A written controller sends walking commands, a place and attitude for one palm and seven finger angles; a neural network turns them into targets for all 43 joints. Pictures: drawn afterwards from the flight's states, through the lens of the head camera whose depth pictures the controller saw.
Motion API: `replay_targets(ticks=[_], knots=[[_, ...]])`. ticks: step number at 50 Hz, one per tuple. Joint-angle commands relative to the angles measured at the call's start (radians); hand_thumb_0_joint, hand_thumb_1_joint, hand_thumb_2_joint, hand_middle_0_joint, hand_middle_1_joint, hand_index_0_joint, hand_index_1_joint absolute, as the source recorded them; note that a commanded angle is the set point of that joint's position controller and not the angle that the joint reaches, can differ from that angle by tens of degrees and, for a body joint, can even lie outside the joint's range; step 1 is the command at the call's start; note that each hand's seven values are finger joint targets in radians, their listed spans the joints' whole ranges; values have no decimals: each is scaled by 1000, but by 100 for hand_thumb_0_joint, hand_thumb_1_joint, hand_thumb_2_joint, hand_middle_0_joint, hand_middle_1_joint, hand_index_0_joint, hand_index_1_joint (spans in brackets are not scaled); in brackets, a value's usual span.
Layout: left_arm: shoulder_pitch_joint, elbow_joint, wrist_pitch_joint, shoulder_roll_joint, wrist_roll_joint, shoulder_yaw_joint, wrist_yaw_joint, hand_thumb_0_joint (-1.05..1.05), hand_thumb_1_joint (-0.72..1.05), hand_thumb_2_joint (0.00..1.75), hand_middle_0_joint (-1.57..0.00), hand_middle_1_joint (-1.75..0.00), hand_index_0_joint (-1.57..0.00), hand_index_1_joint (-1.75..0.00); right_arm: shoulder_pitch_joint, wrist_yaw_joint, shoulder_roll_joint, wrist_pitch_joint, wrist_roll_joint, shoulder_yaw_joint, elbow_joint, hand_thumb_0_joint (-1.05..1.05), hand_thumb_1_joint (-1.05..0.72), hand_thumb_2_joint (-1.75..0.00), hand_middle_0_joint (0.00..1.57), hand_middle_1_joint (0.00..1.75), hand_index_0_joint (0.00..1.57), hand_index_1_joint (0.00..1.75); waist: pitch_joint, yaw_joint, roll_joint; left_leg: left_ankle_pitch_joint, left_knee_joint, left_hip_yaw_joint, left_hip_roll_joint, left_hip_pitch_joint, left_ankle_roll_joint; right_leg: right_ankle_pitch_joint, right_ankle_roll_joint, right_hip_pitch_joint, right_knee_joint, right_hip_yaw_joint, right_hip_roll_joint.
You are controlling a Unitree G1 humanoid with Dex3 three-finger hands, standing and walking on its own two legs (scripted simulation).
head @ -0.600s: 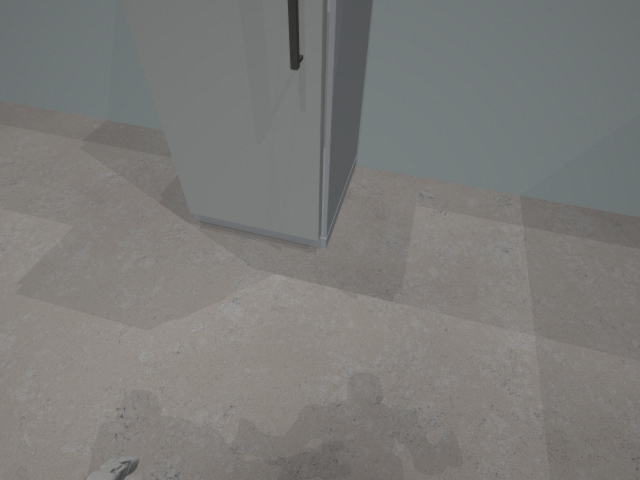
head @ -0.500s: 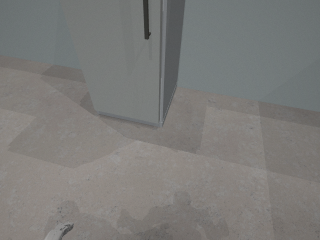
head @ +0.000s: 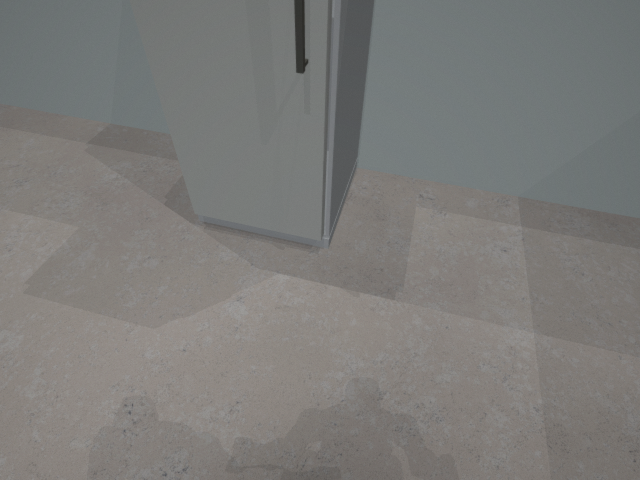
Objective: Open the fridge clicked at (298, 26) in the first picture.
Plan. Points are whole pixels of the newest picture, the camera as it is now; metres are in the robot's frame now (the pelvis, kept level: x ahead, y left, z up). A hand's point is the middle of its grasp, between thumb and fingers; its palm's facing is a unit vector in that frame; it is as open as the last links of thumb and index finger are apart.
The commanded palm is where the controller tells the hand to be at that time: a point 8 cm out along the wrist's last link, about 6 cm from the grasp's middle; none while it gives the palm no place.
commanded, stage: stand and wait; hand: right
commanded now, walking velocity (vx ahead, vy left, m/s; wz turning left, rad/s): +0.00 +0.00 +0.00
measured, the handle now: out of the picture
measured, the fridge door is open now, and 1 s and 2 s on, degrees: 0 0 0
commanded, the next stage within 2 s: look at it before walking up in 0.36 s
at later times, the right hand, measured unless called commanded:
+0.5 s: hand out of the picture +0.06 -0.23 -0.16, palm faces -0.04 +0.94 -0.33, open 7.4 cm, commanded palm none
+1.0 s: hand out of the picture +0.08 -0.24 -0.15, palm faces -0.03 +0.94 -0.33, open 7.4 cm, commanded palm none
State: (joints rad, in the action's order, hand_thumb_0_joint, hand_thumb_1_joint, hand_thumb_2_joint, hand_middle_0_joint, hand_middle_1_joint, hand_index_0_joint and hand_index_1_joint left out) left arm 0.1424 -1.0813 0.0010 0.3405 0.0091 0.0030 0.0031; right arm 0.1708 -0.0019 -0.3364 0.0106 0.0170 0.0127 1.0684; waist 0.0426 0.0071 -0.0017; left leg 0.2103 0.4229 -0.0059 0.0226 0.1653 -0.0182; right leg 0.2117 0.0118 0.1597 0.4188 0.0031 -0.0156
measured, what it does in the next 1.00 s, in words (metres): stands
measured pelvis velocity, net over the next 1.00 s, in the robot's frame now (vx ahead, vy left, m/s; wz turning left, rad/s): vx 0.01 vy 0.01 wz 0.00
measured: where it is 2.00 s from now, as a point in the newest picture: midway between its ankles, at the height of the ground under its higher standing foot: outside the picture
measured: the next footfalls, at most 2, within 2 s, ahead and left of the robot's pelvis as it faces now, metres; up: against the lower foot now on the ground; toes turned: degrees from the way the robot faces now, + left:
right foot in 2.00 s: +0.06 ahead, -0.09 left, +0.00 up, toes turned +27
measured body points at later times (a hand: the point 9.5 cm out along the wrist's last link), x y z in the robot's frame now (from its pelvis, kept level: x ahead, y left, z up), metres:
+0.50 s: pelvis +0.00 +0.01 +0.00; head +0.00 +0.01 +0.45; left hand +0.06 +0.30 -0.13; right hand +0.07 -0.28 -0.13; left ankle +0.01 +0.13 -0.74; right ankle +0.01 -0.11 -0.74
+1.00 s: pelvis +0.01 +0.01 +0.00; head +0.01 +0.01 +0.45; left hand +0.09 +0.30 -0.13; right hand +0.08 -0.29 -0.13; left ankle +0.01 +0.13 -0.74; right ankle +0.01 -0.11 -0.74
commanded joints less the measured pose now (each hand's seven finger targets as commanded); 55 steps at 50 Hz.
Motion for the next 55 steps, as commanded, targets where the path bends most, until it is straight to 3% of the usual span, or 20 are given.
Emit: replay_targets(ticks=[1, 18, 24, 31, 40, 50, 53, 55], knots=[[-63, 58, 30, 193, 0, -41, -12, 0, 90, 90, -20, -30, -20, -30, -60, 13, -197, -32, -5, -45, -68, 0, -90, -90, 20, 30, 20, 30, -52, -5, -4, 9, -96, -99, 94, 4, 44, -24, 21, 17, -104, 110, 116], [-44, 30, 28, 189, 2, -41, -10, 0, 90, 90, -20, -30, -20, -30, -63, 12, -197, -33, -3, -46, -52, 0, -90, -90, 20, 30, 20, 30, -25, -6, -17, 73, -128, -120, 94, 43, 46, 13, 15, 24, -115, 109, 114], [-47, 28, 34, 190, 1, -40, -11, 0, 90, 90, -20, -30, -20, -30, -60, 12, -196, -37, -4, -47, -52, 0, -90, -90, 20, 30, 20, 30, -70, -6, 1, -10, -111, -114, 94, 15, 47, -57, 15, -3, -103, 107, 121], [-57, 29, 34, 191, -1, -39, -13, 0, 90, 90, -20, -30, -20, -30, -64, 14, -196, -39, -5, -46, -47, 0, -90, -90, 20, 30, 20, 30, -74, -4, 0, -94, -99, -104, 95, -7, 47, -111, 14, -13, -100, 102, 127], [-67, 30, 31, 195, -2, -38, -14, 0, 90, 90, -20, -30, -20, -30, -68, 12, -198, -37, -3, -46, -44, 0, -90, -90, 20, 30, 20, 30, -51, -3, -1, -73, -113, -102, 92, -1, 43, -92, 13, -14, -114, 102, 128], [-74, 31, 33, 196, -3, -37, -14, 0, 90, 90, -20, -30, -20, -30, -66, 13, -202, -41, -4, -46, -45, 0, -90, -90, 20, 30, 20, 30, -90, -3, -7, -150, -108, -97, 97, -35, 44, -154, 12, -46, -108, 99, 130], [-76, 30, 33, 199, -1, -39, -16, 0, 90, 90, -20, -30, -20, -30, -77, 12, -203, -38, -4, -47, -48, 0, -90, -90, 20, 30, 20, 30, -67, -7, -9, -139, -112, -107, 92, -12, 45, -134, 9, -48, -114, 90, 133], [-44, 32, 25, 150, 1, -36, -20, 0, 90, 90, -20, -30, -20, -30, -55, 13, -158, -22, -3, -46, -54, 0, -90, -90, 20, 30, 20, 30, -72, -9, -5, -187, -79, -118, 87, 17, 44, -148, 3, -61, -72, 62, 138]])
